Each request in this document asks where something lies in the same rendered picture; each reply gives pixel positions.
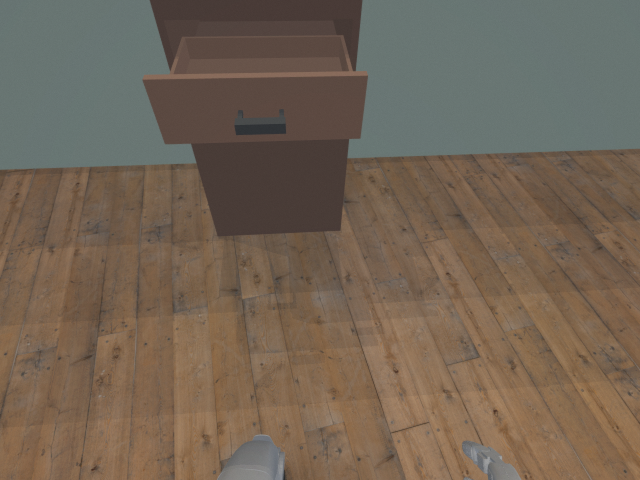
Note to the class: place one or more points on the right robot hand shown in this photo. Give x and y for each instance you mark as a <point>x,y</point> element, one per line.
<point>489,462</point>

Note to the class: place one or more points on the cabinet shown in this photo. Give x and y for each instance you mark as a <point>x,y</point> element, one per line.
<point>269,187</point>

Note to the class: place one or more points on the robot left thigh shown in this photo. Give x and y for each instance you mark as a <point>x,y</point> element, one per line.
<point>255,460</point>

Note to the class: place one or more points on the drawer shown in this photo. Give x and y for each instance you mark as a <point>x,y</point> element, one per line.
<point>211,78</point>

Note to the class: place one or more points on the handle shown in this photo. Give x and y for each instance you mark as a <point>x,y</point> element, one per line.
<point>256,126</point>

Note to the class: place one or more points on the robot left shin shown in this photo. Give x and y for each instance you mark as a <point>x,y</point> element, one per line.
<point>262,438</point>

